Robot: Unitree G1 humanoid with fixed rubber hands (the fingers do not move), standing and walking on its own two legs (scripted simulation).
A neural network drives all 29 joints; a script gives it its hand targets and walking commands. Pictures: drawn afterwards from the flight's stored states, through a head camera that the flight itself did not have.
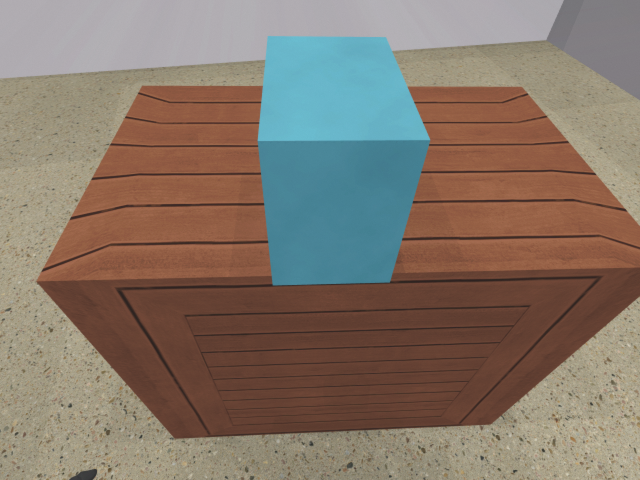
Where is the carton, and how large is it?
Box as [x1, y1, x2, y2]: [258, 36, 429, 285]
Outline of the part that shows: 268,36 258,132 258,149 272,283 274,285 389,282 428,146 429,138 386,38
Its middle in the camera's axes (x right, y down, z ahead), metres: +0.02 -0.11 +0.55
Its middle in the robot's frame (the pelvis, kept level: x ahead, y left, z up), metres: +0.52 +0.00 +0.14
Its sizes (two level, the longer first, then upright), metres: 0.259 0.169 0.240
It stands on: a pedestal, 0.78 m high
